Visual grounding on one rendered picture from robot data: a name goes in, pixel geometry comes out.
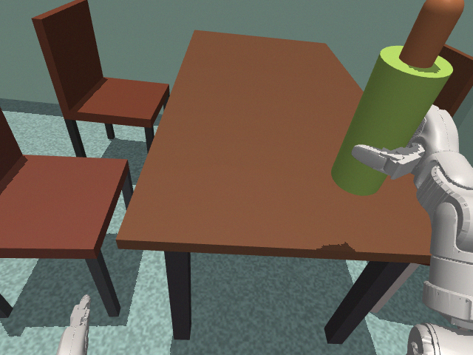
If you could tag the right robot hand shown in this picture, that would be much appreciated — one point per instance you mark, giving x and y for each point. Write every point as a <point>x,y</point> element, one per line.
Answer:
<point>436,133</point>

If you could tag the table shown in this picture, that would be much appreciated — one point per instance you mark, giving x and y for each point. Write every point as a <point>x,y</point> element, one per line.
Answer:
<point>241,164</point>

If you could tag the right robot arm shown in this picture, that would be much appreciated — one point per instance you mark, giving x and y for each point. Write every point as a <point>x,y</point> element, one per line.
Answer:
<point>444,183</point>

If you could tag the left robot hand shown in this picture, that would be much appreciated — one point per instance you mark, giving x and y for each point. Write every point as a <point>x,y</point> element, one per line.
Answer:
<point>74,340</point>

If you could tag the bottle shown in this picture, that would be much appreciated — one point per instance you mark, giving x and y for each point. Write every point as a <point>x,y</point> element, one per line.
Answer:
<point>402,87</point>

